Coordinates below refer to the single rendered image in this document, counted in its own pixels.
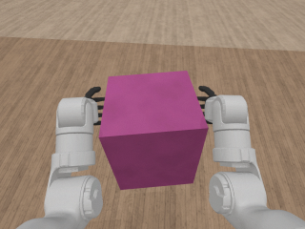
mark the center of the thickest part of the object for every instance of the right robot forearm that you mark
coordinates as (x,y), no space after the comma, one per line
(231,132)

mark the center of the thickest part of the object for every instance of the robot left hand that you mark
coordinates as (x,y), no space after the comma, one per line
(89,95)

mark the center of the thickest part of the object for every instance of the robot right hand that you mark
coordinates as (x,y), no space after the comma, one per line
(210,93)

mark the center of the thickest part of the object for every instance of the left robot forearm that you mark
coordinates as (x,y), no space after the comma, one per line
(74,152)

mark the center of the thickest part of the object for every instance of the carton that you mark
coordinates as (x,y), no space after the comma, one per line
(152,129)

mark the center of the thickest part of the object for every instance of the robot right upper arm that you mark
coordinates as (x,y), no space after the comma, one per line
(240,197)

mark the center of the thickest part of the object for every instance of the robot left upper arm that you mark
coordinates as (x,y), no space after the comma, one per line
(71,203)

